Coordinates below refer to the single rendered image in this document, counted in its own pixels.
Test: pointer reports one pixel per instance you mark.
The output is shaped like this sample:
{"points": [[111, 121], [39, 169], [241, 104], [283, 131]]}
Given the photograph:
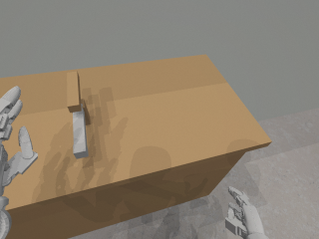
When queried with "robot left forearm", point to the robot left forearm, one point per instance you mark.
{"points": [[5, 218]]}

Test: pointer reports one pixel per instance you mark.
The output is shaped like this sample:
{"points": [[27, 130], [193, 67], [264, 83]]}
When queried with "tap lever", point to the tap lever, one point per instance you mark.
{"points": [[80, 146]]}

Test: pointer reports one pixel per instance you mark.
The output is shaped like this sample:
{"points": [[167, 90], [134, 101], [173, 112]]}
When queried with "counter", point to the counter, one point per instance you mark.
{"points": [[159, 133]]}

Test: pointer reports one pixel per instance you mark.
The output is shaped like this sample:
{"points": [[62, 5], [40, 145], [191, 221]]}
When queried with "robot right hand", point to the robot right hand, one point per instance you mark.
{"points": [[247, 219]]}

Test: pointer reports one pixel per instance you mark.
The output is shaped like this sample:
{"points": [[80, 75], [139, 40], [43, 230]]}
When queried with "robot left hand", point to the robot left hand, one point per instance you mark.
{"points": [[10, 107]]}

